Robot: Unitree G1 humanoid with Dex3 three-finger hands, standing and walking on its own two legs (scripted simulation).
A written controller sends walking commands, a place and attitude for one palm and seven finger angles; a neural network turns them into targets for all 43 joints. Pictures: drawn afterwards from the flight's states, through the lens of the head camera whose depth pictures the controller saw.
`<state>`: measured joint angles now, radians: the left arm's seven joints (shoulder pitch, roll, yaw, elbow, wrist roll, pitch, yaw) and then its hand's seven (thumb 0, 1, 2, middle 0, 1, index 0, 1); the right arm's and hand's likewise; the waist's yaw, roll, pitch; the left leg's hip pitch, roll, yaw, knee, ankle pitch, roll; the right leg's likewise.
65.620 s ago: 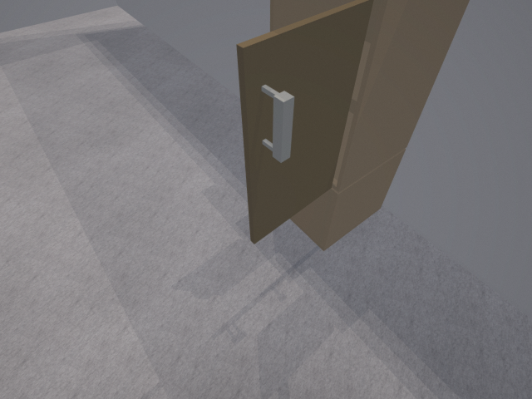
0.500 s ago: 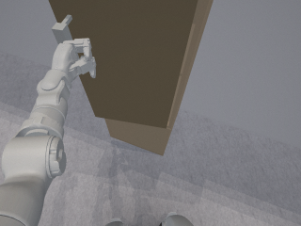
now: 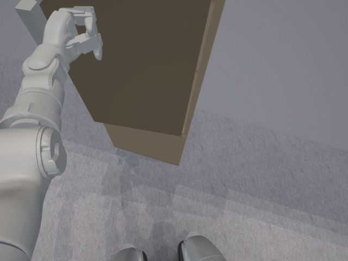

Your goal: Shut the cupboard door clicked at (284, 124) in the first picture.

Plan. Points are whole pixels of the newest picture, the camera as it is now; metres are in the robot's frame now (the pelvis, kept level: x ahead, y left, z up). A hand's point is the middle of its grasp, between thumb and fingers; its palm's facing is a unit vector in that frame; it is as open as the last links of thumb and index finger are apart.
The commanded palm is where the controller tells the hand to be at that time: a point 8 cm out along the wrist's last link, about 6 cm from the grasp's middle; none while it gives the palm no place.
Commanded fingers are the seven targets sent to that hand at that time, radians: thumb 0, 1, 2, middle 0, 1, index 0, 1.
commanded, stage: push the door shut along its arc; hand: left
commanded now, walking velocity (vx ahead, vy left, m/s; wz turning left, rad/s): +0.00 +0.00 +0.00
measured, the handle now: (51, 32) +0.59 +0.17 +0.14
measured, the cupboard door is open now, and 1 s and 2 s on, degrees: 7 0 0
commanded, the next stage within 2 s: pull the fist back off the door in 0.42 s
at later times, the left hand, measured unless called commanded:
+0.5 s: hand (103, 32) +0.57 +0.06 +0.15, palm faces -0.38 -0.93 +0.00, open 3.1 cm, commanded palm +0.61 +0.08 +0.14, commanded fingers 0.00 0.90 0.90 -1.30 -1.50 -1.30 -1.50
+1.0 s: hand (115, 32) +0.57 +0.04 +0.15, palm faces +0.04 -1.00 -0.02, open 3.1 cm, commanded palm +0.54 +0.08 +0.14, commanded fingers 0.00 0.90 0.90 -1.30 -1.50 -1.30 -1.50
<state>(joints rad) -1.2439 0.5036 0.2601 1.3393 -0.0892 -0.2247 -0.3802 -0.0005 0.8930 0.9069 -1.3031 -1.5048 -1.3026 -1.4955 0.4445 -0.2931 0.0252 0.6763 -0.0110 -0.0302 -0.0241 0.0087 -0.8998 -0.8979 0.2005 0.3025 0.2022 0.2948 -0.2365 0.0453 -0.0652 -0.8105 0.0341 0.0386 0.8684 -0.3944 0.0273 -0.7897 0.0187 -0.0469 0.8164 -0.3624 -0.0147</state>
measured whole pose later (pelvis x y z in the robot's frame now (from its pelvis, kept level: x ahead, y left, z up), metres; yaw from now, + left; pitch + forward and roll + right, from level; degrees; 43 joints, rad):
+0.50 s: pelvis -0.01 -0.01 -0.01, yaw +1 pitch +23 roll -3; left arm -1.47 0.55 0.17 1.44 -0.07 -0.17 -0.40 -0.01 0.93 1.00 -1.30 -1.50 -1.30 -1.50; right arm 0.43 -0.29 0.03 0.74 -0.04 -0.06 -0.03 0.01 -0.90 -0.90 0.20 0.30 0.20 0.29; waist -0.28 0.04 -0.06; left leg -0.95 0.03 -0.01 0.95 -0.41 0.02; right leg -0.91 0.02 -0.09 0.88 -0.38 -0.03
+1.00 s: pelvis -0.02 +0.00 -0.01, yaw +1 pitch +23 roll -2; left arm -1.41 0.38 0.28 1.45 0.04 -0.25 0.19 -0.01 0.93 0.97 -1.30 -1.50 -1.30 -1.50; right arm 0.52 -0.26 0.02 0.69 -0.09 -0.06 0.09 0.01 -0.90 -0.90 0.20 0.30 0.20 0.29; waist -0.29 0.07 -0.09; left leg -0.94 0.03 0.02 0.92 -0.38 0.03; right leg -0.91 0.01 -0.06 0.85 -0.35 -0.01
